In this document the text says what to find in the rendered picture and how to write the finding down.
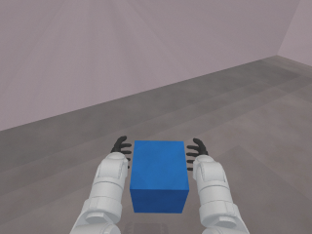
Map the carton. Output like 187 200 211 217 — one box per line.
130 140 189 214

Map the left robot forearm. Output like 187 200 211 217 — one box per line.
69 152 129 234

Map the robot left hand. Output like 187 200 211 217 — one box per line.
110 136 132 168

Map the robot left upper arm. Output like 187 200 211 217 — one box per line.
70 222 121 234

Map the robot right hand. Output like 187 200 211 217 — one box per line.
186 137 209 172

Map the right robot forearm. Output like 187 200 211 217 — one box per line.
192 154 250 234

